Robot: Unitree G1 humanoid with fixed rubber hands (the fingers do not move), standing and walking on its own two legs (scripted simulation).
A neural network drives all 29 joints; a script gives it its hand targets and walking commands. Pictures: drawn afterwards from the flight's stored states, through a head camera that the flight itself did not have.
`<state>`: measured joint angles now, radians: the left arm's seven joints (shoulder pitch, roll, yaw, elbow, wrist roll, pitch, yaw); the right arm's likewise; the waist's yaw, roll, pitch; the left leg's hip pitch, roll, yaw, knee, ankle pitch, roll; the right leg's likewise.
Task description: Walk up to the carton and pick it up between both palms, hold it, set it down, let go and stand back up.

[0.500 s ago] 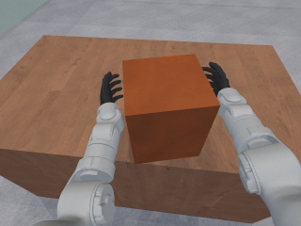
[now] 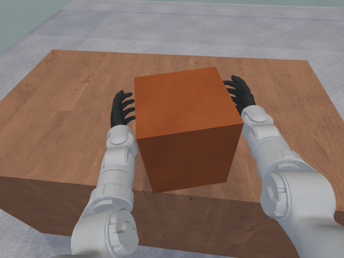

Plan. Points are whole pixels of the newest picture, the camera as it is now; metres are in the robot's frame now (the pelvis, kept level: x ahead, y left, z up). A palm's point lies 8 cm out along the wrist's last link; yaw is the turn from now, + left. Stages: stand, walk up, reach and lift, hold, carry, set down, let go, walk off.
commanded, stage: reach and lift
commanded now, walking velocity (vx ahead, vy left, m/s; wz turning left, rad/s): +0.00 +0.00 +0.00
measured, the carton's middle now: (183, 132) +0.44 +0.04 +0.05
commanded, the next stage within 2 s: none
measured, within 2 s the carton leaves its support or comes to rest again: leaves its support in 0.04 s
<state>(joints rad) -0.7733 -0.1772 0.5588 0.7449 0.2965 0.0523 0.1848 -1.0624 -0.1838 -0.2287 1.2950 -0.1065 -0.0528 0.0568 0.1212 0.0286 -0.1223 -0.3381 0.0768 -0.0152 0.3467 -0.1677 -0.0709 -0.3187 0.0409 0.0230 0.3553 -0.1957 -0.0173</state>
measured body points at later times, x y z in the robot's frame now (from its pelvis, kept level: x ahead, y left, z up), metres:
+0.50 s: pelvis +0.00 +0.00 +0.00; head +0.03 -0.01 +0.45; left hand +0.40 +0.19 +0.11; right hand +0.47 -0.10 +0.13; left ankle -0.01 +0.16 -0.74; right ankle -0.02 -0.10 -0.74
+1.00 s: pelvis -0.04 +0.00 +0.00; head -0.04 -0.01 +0.45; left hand +0.36 +0.20 +0.13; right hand +0.42 -0.10 +0.14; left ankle -0.01 +0.16 -0.74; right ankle -0.02 -0.10 -0.74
